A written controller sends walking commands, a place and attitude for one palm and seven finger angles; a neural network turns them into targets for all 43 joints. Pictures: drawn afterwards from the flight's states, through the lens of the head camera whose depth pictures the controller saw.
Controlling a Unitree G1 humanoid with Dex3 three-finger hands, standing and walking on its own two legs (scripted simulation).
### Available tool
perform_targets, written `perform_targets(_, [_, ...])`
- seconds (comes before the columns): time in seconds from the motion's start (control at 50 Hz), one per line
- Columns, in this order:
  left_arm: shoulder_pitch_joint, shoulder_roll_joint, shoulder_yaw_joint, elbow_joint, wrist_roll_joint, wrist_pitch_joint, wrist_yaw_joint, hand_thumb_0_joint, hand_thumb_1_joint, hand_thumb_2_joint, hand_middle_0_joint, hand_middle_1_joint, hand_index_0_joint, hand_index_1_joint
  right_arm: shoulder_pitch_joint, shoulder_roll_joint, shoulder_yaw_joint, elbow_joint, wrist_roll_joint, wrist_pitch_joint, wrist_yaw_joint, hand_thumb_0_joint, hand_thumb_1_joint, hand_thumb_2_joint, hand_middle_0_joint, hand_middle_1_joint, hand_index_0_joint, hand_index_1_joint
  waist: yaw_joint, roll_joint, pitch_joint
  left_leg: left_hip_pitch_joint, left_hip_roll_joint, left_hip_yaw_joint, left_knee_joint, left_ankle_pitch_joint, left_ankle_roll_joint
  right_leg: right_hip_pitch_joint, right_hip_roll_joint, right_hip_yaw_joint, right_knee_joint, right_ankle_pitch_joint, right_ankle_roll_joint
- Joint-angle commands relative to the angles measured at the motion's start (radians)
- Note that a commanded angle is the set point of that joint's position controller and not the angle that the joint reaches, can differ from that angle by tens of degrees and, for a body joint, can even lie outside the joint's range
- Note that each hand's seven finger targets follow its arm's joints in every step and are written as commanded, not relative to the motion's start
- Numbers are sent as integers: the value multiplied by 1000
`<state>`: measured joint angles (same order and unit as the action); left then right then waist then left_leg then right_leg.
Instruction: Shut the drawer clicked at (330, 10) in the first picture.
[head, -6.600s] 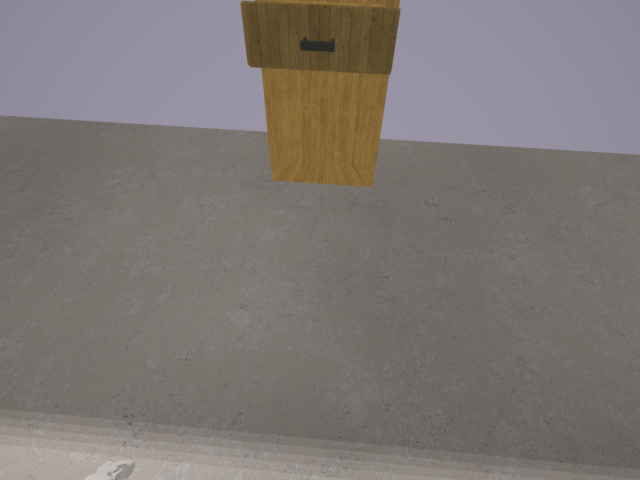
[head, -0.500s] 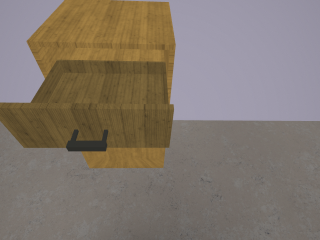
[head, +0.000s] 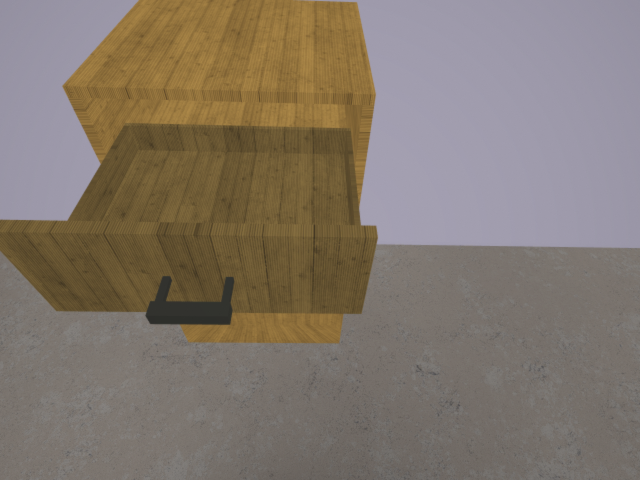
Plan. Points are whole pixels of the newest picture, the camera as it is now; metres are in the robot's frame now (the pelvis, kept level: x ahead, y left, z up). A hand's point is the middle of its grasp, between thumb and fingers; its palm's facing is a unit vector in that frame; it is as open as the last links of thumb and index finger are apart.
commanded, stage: look again from close up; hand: left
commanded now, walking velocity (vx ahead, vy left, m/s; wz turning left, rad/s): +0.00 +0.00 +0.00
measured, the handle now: (193, 298) +0.33 +0.19 +0.04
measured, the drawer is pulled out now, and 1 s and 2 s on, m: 0.30 0.30 0.30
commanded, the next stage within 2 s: raise the hand and make a fist in 0.14 s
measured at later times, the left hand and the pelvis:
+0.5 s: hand (193, 413) +0.19 +0.16 +0.02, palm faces +0.19 -0.98 -0.03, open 6.9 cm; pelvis -0.02 -0.02 -0.02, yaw +3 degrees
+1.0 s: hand (193, 431) +0.17 +0.15 +0.02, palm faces +0.01 -1.00 -0.02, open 4.2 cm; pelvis +0.01 -0.03 -0.04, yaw +3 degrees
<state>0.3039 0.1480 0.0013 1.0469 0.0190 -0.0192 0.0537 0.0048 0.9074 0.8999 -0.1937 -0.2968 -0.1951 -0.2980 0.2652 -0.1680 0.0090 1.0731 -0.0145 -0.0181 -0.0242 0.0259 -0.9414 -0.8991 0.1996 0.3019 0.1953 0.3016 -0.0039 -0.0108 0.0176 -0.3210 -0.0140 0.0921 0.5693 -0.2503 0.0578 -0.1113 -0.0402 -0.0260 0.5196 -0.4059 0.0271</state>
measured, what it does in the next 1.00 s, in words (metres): steps on the spot: right foot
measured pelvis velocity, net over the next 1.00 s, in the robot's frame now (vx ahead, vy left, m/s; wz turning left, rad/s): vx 0.01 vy -0.03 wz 0.05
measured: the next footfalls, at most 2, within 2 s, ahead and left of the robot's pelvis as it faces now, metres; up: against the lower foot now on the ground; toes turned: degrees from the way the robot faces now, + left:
right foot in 0.42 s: +0.03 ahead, -0.10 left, +0.00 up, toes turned +0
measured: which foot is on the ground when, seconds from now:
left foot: down 0.00-1.00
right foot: down 0.00-0.28, up 0.30-0.40, down 0.42-1.00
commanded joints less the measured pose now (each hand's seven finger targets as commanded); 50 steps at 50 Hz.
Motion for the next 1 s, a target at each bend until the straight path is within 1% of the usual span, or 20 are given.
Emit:
perform_targets(0.0, [109,99,11,-24,-3,-2,2,0,900,900,-200,-300,-200,-300,35,-111,-22,-35,1,-15,1,0,-900,-900,200,300,200,300,10,29,9,125,130,-162,-131,272,12,-93,-39,36,-82,178,-56])
perform_targets(0.2, [91,129,8,-23,0,2,-5,0,900,900,-200,-300,-200,-300,-18,-126,-25,-38,6,-12,1,0,-900,-900,200,300,200,300,9,0,10,167,123,-130,-136,257,1,-99,-59,56,-130,235,-45])
perform_targets(0.22, [97,118,0,-22,16,-12,28,0,900,900,-200,-300,-200,-300,-34,-158,-29,-102,6,-12,5,0,-900,-900,200,300,200,300,-4,85,69,162,147,-138,17,473,-18,-196,-65,106,-126,368,-46])
perform_targets(0.24, [-605,389,187,-1679,-167,-201,49,0,900,900,-220,-322,-220,-322,37,-286,-84,-441,56,-160,-13,0,-900,-900,200,300,200,300,-97,291,-499,515,75,-189,-76,630,-56,-205,10,-63,9,504,-61])
perform_targets(0.26, [-79,274,128,-1432,-90,-144,89,0,900,900,-240,-343,-240,-343,-25,-170,-10,-373,49,-282,-52,0,-900,-900,200,300,200,300,-1,491,-480,708,155,-257,-200,740,-87,-311,49,-57,231,179,-64])
perform_targets(0.28, [-7,211,81,-1335,-103,-92,138,0,900,900,-260,-365,-260,-365,-50,-174,-39,-302,44,-306,-62,0,-900,-900,200,300,200,300,-8,362,-426,510,130,-232,-212,621,-143,-296,46,-19,281,37,-60])
perform_targets(0.3, [304,-65,-89,-1044,-113,16,122,0,900,900,-280,-387,-280,-387,-6,-131,-33,-286,64,-298,-36,0,-900,-900,200,300,200,300,-39,188,-233,399,131,-222,-219,476,-105,-377,42,-27,279,11,-45])
perform_targets(0.32, [106,-47,-93,-1261,-158,-8,97,0,900,900,-300,-408,-300,-408,-20,-173,-50,-373,61,-289,-20,0,-900,-900,200,300,200,300,-39,92,-138,279,127,-209,-199,365,-74,-379,26,-40,228,8,-39])
perform_targets(0.36, [128,12,-15,-1175,-149,-95,52,0,900,900,-340,-452,-340,-452,-77,-189,-68,-436,44,-288,-24,0,-900,-900,200,300,200,300,-46,-105,5,39,71,-171,-77,-20,-46,-420,42,-74,54,-23,-46])
perform_targets(0.4, [316,8,42,-993,-175,-198,-24,0,900,900,-380,-495,-380,-495,-106,-192,-64,-494,41,-270,-14,0,-900,-900,200,300,200,300,-2,-202,-10,-106,28,-129,30,-75,-54,-435,45,-69,23,-39,-48])
perform_targets(0.44, [373,47,118,-960,-234,-326,-141,0,900,900,-420,-538,-420,-538,-163,-197,-68,-534,29,-246,-2,0,-900,-900,200,300,200,300,33,-174,-57,-249,14,-108,114,-132,-69,-506,42,-54,124,-98,-52])
perform_targets(0.46, [349,53,115,-965,-260,-397,-208,0,900,900,-440,-560,-440,-560,-188,-198,-72,-559,32,-240,2,0,-900,-900,200,300,200,300,32,-277,-23,-330,11,-94,175,-162,-70,-542,38,-6,129,-188,-51])
perform_targets(0.52, [314,118,148,-1034,-263,-512,-309,0,900,900,-500,-625,-500,-625,-208,-201,-80,-655,48,-232,15,0,-900,-900,200,300,200,300,40,-140,-53,-425,-5,-67,282,-193,-61,-550,2,128,149,-280,-48])
perform_targets(0.58, [154,252,242,-1321,-263,-550,-267,0,900,900,-560,-690,-560,-690,-189,-182,-76,-703,44,-232,5,0,-900,-900,200,300,200,300,45,136,-193,-376,-6,-64,318,-230,-45,-580,10,160,185,-376,-58])
perform_targets(0.6, [112,245,239,-1434,-273,-561,-242,0,900,900,-580,-712,-580,-712,-186,-170,-75,-727,43,-236,-2,0,-900,-900,200,300,200,300,31,154,-255,-341,-5,-71,325,-237,-36,-566,12,170,180,-395,-60])
perform_targets(0.68, [44,226,209,-1543,-300,-607,-194,0,900,900,-660,-798,-660,-798,-121,-159,-64,-690,47,-262,-32,0,-900,-900,200,300,200,300,-44,83,-224,-333,7,-96,417,-202,-21,-602,12,230,110,-399,-49])
perform_targets(0.74, [55,180,124,-1416,-302,-588,-267,0,900,900,-720,-863,-720,-863,-121,-179,-53,-650,52,-289,-39,0,-900,-900,200,300,200,300,-81,48,-116,-352,20,-127,433,-180,-19,-618,-12,256,63,-319,-16])
perform_targets(0.82, [211,186,134,-1241,-310,-390,-389,0,900,900,-800,-950,-800,-950,-125,-199,-51,-655,79,-273,-45,0,-900,-900,200,300,200,300,-34,-44,-133,-375,20,-146,369,-134,-15,-469,-56,275,63,-55,60])
perform_targets(0.88, [348,270,307,-1235,-327,-251,-387,0,900,900,-860,-1015,-860,-1015,-169,-181,-60,-669,82,-243,-50,0,-900,-900,200,300,200,300,45,-77,-257,-325,14,-150,322,-15,-23,-300,-73,247,117,263,86])
perform_targets(0.98, [473,208,341,-1511,-366,-309,-293,0,900,900,-960,-1123,-960,-1123,-154,-131,-62,-694,65,-239,-31,0,-900,-900,200,300,200,300,86,-67,-309,-189,6,-120,244,174,-20,-214,-5,77,216,676,48])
